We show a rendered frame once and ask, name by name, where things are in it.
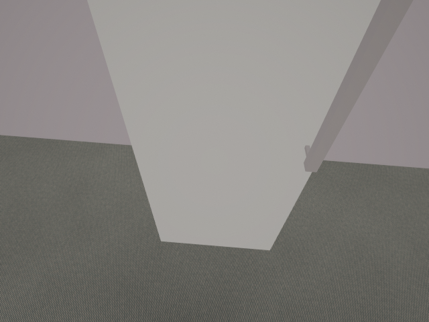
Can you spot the fridge door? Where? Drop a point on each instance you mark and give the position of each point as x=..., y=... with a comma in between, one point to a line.
x=220, y=98

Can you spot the handle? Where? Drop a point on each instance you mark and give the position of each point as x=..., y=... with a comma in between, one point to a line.
x=380, y=31

